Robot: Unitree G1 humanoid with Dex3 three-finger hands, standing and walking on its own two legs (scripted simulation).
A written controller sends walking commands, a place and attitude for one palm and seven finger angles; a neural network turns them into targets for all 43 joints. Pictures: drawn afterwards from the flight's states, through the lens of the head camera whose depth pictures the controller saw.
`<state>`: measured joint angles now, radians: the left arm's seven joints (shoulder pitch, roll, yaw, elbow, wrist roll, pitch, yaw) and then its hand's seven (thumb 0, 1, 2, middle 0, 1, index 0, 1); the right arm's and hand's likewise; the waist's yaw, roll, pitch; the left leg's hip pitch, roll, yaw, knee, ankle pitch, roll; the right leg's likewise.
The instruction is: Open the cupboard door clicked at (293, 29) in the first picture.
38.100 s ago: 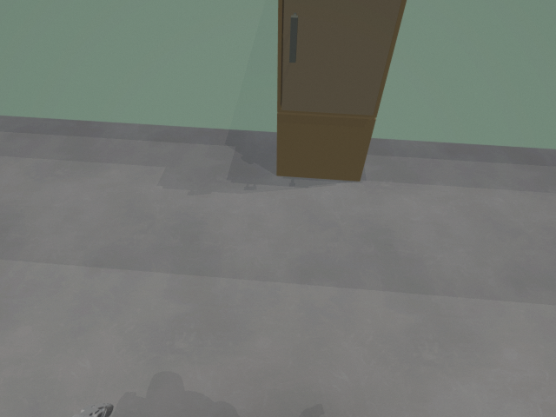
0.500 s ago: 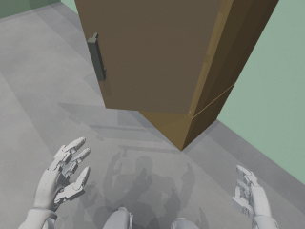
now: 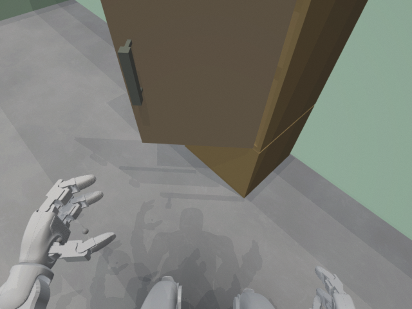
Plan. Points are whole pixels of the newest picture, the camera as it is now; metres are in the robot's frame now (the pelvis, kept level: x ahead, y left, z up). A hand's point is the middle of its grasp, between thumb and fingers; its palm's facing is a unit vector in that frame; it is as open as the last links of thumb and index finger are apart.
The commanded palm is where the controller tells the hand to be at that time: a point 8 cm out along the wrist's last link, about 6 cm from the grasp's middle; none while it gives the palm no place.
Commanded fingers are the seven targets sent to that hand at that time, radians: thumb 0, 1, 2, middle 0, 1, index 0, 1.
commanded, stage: raise the hand with hooked fingers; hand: left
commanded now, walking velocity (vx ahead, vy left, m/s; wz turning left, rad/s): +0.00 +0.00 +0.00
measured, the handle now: (133, 73) +0.65 +0.22 +0.06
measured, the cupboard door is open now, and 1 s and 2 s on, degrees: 43 43 43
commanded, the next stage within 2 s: move the hooked fingers beside the handle in 1.24 s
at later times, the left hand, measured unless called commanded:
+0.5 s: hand (58, 207) +0.28 +0.27 +0.06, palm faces +0.01 -1.00 -0.07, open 13.8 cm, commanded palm +0.26 +0.32 +0.07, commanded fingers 0.00 -0.50 0.30 -0.30 -1.20 -0.30 -1.20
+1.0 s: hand (58, 189) +0.30 +0.28 +0.08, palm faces -0.01 -1.00 -0.05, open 14.0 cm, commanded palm +0.28 +0.33 +0.08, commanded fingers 0.00 -0.50 0.30 -0.30 -1.20 -0.30 -1.20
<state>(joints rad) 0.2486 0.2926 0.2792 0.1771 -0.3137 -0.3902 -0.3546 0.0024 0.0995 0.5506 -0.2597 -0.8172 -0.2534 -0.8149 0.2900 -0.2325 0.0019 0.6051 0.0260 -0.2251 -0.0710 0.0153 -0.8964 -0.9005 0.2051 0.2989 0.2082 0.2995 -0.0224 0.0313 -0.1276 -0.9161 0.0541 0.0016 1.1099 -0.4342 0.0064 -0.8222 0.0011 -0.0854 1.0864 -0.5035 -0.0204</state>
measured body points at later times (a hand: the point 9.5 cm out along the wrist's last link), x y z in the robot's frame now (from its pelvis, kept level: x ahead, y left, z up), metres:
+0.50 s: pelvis +0.01 +0.02 +0.01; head +0.07 +0.03 +0.46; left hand +0.27 +0.32 +0.07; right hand +0.19 -0.22 -0.06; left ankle +0.06 +0.11 -0.66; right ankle +0.02 -0.11 -0.66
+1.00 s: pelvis +0.02 +0.01 +0.02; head +0.08 +0.02 +0.46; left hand +0.30 +0.33 +0.08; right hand +0.16 -0.25 -0.06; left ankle +0.06 +0.11 -0.66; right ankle +0.02 -0.11 -0.66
